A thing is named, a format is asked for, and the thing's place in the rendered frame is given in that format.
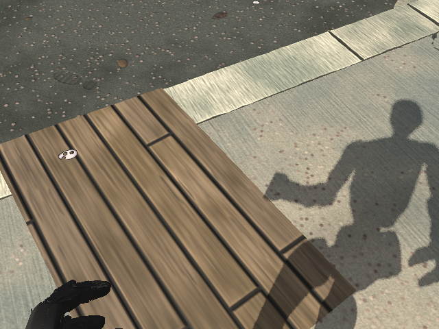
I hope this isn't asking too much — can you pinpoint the robot left hand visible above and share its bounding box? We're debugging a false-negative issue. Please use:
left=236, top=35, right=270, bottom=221
left=25, top=280, right=123, bottom=329

